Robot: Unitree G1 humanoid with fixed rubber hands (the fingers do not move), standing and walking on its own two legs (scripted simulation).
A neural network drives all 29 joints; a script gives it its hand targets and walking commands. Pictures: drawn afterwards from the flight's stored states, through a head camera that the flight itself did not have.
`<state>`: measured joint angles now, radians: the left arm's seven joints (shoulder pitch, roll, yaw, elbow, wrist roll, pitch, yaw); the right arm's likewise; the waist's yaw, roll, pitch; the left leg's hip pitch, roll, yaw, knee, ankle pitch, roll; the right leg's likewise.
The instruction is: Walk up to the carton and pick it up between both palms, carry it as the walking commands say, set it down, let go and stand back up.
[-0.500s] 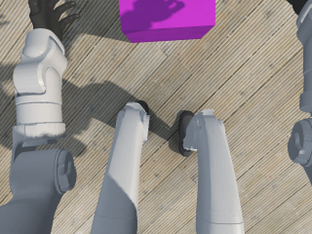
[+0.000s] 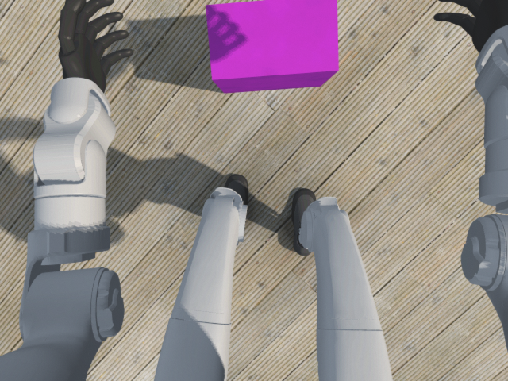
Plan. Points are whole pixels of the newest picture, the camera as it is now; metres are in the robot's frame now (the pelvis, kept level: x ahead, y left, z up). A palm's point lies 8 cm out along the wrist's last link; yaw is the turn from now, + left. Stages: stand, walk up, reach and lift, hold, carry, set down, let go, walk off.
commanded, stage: let go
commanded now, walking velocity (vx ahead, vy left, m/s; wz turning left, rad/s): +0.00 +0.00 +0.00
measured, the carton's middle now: (271, 51) +0.59 +0.03 -0.55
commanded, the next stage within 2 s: stand in 1.30 s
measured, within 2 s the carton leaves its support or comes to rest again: neither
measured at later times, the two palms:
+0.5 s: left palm (20, 169) +0.34 +0.25 -0.01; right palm out of the picture +0.40 -0.21 -0.01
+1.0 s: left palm (11, 258) +0.28 +0.22 +0.05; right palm out of the picture +0.29 -0.24 +0.04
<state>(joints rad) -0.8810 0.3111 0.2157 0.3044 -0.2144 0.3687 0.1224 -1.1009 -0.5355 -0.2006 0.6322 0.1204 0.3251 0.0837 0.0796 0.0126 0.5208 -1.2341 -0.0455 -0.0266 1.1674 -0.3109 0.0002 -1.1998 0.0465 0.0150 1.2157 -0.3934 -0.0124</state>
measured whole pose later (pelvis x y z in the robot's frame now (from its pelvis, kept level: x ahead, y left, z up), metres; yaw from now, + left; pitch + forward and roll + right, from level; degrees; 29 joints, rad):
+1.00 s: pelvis +0.14 -0.01 +0.12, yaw +0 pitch +5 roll +0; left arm 0.32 0.22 0.02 0.39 -0.03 0.04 -0.06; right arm 0.28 -0.21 -0.01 0.42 -0.01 0.04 0.03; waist 0.00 0.01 -0.02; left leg -0.30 -0.02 -0.07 0.49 -0.28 -0.01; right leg -0.25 0.05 0.04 0.48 -0.32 -0.04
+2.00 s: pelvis +0.16 -0.01 +0.11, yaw +2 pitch +2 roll +0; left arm 0.51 0.20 -0.02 0.98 0.03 -0.04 0.03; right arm 0.49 -0.15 -0.01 0.97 -0.03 -0.03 -0.01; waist 0.00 -0.02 -0.23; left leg -0.27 -0.04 -0.09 0.59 -0.36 0.00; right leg -0.20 0.03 0.00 0.57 -0.41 -0.04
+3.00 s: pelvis +0.12 -0.01 +0.11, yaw +3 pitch -3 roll +0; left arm 0.41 0.14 -0.06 1.23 0.02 0.00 0.04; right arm 0.41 -0.11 0.04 1.17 -0.01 0.01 -0.04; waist 0.01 -0.02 -0.06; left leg -0.21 -0.06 -0.10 0.54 -0.28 0.00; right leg -0.14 0.01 -0.02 0.53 -0.35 -0.02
